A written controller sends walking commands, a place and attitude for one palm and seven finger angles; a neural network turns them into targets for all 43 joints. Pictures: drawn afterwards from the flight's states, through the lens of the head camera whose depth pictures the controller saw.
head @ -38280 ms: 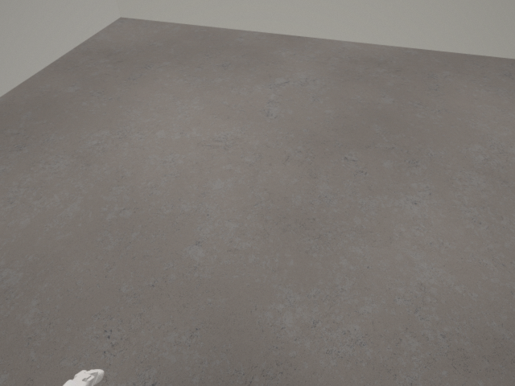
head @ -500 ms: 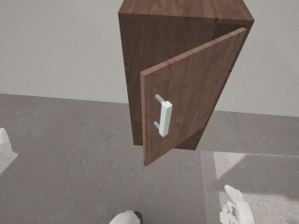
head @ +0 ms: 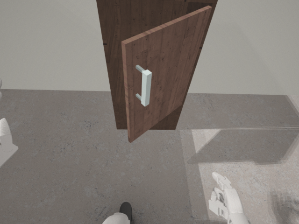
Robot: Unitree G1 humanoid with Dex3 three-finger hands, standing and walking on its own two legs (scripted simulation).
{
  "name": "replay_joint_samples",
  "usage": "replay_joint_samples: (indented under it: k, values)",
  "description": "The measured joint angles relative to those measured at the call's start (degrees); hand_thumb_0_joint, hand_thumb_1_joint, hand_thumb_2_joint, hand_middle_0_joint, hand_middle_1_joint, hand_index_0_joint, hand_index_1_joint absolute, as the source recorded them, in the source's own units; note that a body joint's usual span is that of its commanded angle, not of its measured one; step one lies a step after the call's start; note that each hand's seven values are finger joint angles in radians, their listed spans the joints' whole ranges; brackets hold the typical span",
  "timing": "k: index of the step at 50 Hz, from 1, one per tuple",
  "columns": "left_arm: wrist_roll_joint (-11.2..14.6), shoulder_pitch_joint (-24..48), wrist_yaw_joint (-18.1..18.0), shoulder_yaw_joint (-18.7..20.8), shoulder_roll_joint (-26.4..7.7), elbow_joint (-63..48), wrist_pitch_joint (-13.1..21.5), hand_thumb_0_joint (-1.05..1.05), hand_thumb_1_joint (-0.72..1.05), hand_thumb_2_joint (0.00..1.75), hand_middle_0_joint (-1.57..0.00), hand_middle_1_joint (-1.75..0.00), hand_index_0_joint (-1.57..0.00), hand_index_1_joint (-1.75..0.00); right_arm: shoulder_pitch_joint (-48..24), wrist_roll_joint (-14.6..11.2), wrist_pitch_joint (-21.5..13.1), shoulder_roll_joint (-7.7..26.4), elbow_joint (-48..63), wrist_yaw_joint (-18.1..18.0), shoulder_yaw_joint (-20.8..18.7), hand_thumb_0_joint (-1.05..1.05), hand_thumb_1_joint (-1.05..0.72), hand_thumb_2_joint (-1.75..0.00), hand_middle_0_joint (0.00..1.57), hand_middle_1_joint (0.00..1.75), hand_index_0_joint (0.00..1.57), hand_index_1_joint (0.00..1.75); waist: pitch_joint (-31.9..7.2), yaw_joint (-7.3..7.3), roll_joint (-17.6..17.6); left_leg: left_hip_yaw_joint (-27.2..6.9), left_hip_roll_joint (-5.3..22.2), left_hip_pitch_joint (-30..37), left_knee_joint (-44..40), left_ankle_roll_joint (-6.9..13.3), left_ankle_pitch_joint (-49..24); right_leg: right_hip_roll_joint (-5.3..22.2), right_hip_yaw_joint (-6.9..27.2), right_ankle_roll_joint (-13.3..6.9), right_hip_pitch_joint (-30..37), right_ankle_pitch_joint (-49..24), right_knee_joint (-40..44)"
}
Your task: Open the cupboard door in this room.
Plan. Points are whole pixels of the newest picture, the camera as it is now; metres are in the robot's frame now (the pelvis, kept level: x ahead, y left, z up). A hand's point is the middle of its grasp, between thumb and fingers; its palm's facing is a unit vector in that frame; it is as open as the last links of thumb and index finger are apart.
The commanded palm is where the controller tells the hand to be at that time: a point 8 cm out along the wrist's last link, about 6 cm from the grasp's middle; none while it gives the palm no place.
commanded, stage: stop stepping back and stand still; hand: left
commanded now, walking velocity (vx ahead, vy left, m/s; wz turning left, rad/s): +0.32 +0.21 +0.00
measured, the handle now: (142, 86) +0.55 +0.07 +0.01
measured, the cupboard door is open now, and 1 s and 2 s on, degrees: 41 41 41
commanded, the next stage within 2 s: let the arm hang, fingers relaxed in 0.84 s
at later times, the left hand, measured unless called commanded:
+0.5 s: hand out of the picture +0.15 +0.25 +0.18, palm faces +0.40 -0.80 -0.45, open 7.4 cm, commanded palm +0.10 +0.30 +0.19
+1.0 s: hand (0, 204) +0.14 +0.28 +0.11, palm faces +0.32 -0.81 -0.49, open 7.4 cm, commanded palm none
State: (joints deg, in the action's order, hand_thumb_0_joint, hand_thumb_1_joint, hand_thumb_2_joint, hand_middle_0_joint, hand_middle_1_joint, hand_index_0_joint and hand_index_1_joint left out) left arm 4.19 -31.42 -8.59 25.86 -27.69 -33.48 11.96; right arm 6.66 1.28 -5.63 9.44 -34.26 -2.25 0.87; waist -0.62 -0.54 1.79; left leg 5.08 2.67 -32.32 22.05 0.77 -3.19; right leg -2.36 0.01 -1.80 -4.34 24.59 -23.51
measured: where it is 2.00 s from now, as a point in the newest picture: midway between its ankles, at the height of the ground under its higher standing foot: outside the picture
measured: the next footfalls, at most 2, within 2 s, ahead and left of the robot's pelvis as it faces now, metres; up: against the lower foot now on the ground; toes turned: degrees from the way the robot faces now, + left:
left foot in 0.14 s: +0.05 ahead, +0.11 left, +0.00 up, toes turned -2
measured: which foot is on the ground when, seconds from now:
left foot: down 0.00-0.02, up 0.04-0.12, down 0.14-1.00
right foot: down 0.00-1.00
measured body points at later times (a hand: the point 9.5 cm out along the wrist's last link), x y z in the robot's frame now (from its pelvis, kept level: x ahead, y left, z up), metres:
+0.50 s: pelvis -0.05 +0.00 +0.00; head -0.07 +0.01 +0.45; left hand +0.12 +0.30 +0.20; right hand +0.06 -0.26 -0.09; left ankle +0.01 +0.11 -0.73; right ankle -0.14 -0.10 -0.72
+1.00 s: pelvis -0.08 +0.01 +0.01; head -0.09 +0.00 +0.46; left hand +0.11 +0.32 +0.14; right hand +0.08 -0.23 -0.09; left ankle +0.01 +0.11 -0.72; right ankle -0.14 -0.10 -0.72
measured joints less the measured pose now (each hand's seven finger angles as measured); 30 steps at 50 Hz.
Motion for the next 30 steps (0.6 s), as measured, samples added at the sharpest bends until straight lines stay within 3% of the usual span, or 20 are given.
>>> replay_joint_samples:
  k: [2,5,8,12,17,21,24,30]
  values:
    - [-0.10,-0.58,0.38,-0.97,0.28,0.74,0.15,0.01,0.89,0.89,-0.21,-0.31,-0.21,-0.30,0.41,-0.26,0.89,1.15,-1.48,0.01,-0.12,0.01,-0.90,-0.90,0.21,0.30,0.21,0.30,1.25,0.37,-2.12,-2.58,0.20,-1.25,6.40,-1.03,8.20,-1.34,-0.27,0.02,0.16,0.35,-1.42]
    - [-0.56,-4.13,0.29,-0.69,-0.24,0.55,-0.51,0.01,0.88,0.89,-0.22,-0.31,-0.21,-0.30,4.67,-1.22,2.19,1.86,-2.87,-0.40,0.09,0.01,-0.90,-0.90,0.21,0.30,0.21,0.30,-0.52,0.01,-0.94,-3.14,-1.82,1.96,14.24,-0.89,12.76,-0.47,1.37,-0.06,1.10,0.85,-3.22]
    - [-1.02,-3.83,-0.05,-0.62,0.46,3.08,-0.72,0.01,0.88,0.89,-0.22,-0.31,-0.22,-0.30,8.83,-1.82,1.92,3.33,-3.53,-1.35,-0.59,0.01,-0.90,-0.90,0.21,0.30,0.21,0.30,-2.75,1.08,-0.92,-2.97,-3.38,8.04,11.01,0.95,13.17,0.26,1.50,0.51,1.77,2.44,-5.65]
    - [-1.26,1.94,-0.35,-1.57,2.72,9.56,-1.56,0.01,0.88,0.89,-0.21,-0.31,-0.21,-0.30,9.47,-1.97,1.75,4.65,-4.64,-2.04,-1.52,0.01,-0.90,-0.90,0.20,0.30,0.20,0.30,-2.33,2.44,-1.11,-2.75,-4.13,9.40,10.25,1.66,11.31,1.42,0.30,2.20,0.58,2.49,-10.56]
    - [-1.56,0.89,0.13,-2.53,4.11,9.59,-2.01,0.01,0.89,0.89,-0.21,-0.31,-0.21,-0.30,9.33,-1.40,1.02,3.58,-2.89,-2.17,-1.94,0.01,-0.91,-0.90,0.20,0.29,0.20,0.30,-2.25,4.62,-2.14,-3.97,-3.50,7.97,8.45,-0.03,11.86,0.65,-1.57,-0.15,-0.05,0.32,-6.39]
    - [-2.17,-3.84,0.25,-3.16,4.02,5.12,-0.50,0.01,0.89,0.89,-0.21,-0.31,-0.21,-0.30,10.73,-1.25,0.60,3.02,-3.43,-1.64,-1.80,0.01,-0.90,-0.90,0.20,0.30,0.20,0.30,-2.67,2.11,-1.46,-4.96,-3.09,6.97,18.84,-1.30,17.67,0.07,0.09,-0.46,-0.20,-1.83,-4.54]
    - [-2.69,-2.25,-0.09,-3.23,4.08,5.34,0.66,0.01,0.88,0.89,-0.22,-0.31,-0.21,-0.30,11.69,-1.21,-0.54,3.77,-3.74,-2.11,-1.71,0.01,-0.90,-0.90,0.20,0.30,0.20,0.30,-2.22,1.19,-2.47,-5.41,-2.01,12.20,11.87,-0.58,14.70,-0.46,-0.34,0.26,-0.49,-1.36,-5.57]
    - [-2.07,3.15,-0.23,-1.90,3.98,9.99,-1.10,0.01,0.89,0.89,-0.21,-0.31,-0.21,-0.30,7.09,-1.29,-1.55,2.02,-3.96,-2.25,-0.79,0.01,-0.90,-0.90,0.20,0.30,0.20,0.30,1.02,1.06,-1.33,-4.15,-3.60,12.86,8.38,0.60,12.72,1.46,0.37,1.29,-2.40,-1.72,-7.42]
